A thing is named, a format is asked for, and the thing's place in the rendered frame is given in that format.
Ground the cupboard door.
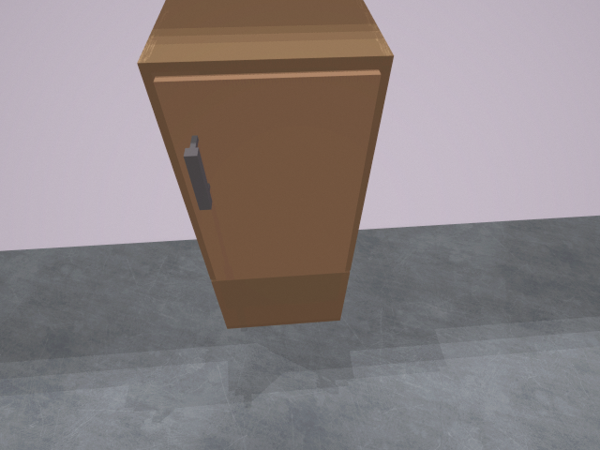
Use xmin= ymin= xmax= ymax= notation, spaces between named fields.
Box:
xmin=154 ymin=69 xmax=381 ymax=281

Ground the handle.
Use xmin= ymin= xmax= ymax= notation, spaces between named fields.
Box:
xmin=184 ymin=135 xmax=212 ymax=210

